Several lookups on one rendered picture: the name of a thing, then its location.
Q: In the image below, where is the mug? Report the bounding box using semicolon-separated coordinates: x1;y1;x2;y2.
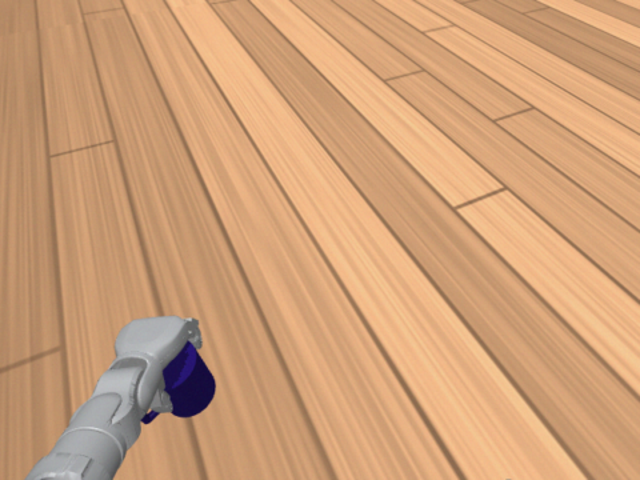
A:
141;341;216;424

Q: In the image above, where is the left robot hand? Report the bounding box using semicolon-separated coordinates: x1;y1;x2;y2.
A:
115;316;202;413

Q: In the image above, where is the left robot arm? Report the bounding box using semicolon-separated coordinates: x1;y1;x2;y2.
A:
24;352;163;480

